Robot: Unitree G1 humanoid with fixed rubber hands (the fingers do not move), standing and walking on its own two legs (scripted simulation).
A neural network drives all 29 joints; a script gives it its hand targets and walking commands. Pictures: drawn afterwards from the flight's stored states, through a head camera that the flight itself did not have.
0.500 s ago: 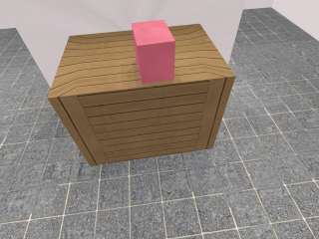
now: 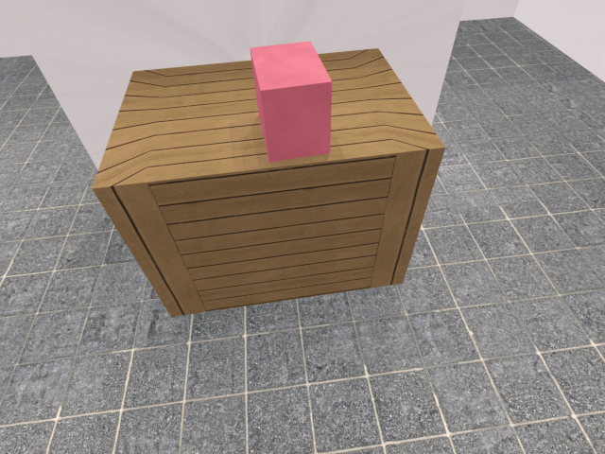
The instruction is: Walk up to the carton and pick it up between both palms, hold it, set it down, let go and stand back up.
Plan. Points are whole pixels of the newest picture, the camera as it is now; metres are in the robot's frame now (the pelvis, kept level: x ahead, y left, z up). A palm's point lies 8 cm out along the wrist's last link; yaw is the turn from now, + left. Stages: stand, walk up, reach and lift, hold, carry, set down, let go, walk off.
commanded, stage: stand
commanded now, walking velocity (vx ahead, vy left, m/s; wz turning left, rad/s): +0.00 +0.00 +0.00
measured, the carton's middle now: (290, 100) +0.94 +0.04 -0.02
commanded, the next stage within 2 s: walk up in 0.28 s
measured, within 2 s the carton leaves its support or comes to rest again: neither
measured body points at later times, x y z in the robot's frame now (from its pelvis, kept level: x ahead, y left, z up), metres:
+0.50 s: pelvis -0.01 +0.00 +0.00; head +0.00 +0.00 +0.45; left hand -0.03 +0.20 -0.16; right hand -0.03 -0.20 -0.16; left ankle +0.00 +0.12 -0.74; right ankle +0.00 -0.12 -0.74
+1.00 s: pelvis +0.10 -0.02 -0.02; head +0.13 -0.01 +0.43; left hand -0.01 +0.20 -0.15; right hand +0.22 -0.24 -0.15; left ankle +0.21 +0.11 -0.72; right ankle +0.01 -0.12 -0.74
